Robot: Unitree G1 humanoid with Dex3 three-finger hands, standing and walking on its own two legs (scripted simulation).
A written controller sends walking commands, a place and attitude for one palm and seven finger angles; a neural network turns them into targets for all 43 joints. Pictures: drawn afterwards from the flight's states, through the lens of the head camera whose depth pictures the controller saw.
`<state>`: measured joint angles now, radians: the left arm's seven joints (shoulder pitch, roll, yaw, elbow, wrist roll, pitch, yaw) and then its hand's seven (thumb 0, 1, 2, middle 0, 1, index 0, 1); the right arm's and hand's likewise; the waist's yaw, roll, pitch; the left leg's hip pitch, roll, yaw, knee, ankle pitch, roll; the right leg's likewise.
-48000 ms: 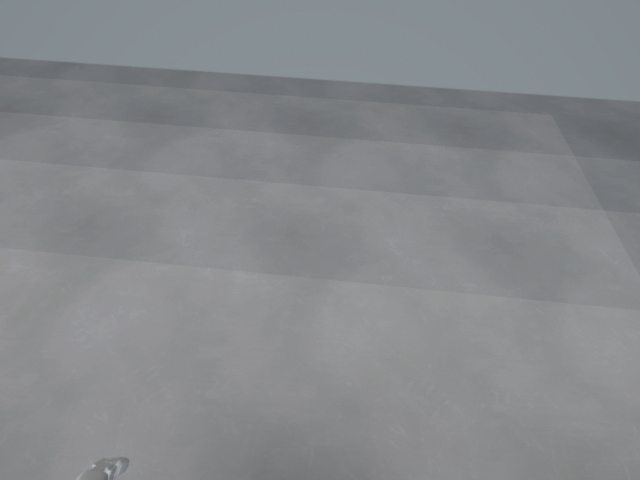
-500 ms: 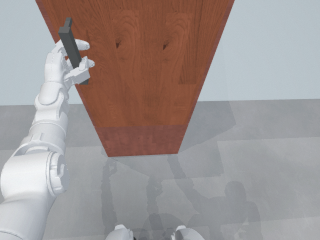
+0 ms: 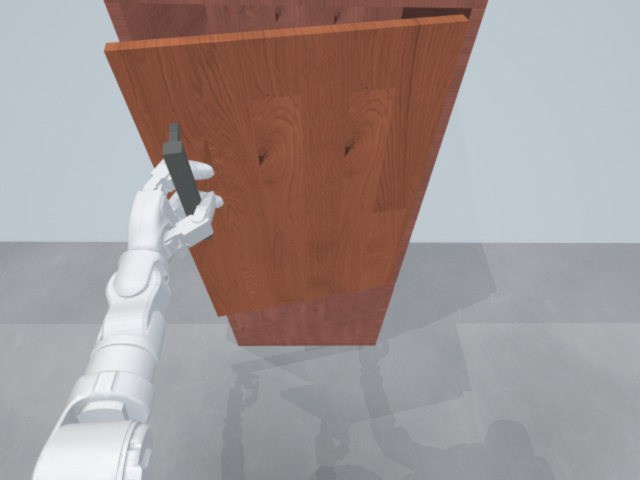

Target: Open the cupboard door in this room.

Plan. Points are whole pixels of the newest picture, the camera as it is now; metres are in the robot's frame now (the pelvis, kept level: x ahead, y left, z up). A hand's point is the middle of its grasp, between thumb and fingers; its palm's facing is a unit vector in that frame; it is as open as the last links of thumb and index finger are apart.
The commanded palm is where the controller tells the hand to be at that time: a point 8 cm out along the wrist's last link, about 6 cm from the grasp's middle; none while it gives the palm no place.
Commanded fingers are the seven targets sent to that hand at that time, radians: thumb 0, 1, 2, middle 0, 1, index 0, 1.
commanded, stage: pull the door open along its arc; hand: left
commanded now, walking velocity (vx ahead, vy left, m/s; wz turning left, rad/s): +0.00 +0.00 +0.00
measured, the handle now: (189, 185) +0.47 +0.17 +0.11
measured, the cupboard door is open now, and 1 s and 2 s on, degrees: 12 41 43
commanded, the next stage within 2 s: open thumb and fingers to let go in 0.54 s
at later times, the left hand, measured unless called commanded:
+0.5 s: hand (275, 310) +0.29 +0.05 +0.10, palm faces +0.35 -0.94 -0.01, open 5.9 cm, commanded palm +0.22 +0.08 +0.10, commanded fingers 0.00 0.90 0.90 -0.40 -1.35 -0.40 -1.35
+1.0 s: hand (282, 321) +0.27 +0.04 +0.10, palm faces +0.34 -0.94 -0.01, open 9.1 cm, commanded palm +0.23 +0.08 +0.10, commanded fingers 0.00 -0.43 0.33 -0.31 -1.21 -0.31 -1.21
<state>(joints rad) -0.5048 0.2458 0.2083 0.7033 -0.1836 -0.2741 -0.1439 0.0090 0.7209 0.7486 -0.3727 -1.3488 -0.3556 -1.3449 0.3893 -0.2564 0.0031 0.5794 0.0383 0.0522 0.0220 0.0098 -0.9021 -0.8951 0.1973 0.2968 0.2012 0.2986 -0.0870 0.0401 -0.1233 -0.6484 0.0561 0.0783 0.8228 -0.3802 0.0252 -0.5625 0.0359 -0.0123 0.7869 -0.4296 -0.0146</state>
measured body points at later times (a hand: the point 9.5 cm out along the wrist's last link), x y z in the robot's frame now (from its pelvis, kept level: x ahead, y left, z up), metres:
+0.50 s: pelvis +0.00 -0.03 +0.01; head -0.01 -0.05 +0.46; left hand +0.26 +0.10 +0.10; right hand +0.19 -0.22 -0.08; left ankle +0.01 +0.10 -0.70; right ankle -0.03 -0.11 -0.70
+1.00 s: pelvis +0.00 -0.04 +0.01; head -0.01 -0.06 +0.46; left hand +0.25 +0.09 +0.10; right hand +0.19 -0.24 -0.08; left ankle +0.01 +0.10 -0.70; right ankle -0.03 -0.11 -0.70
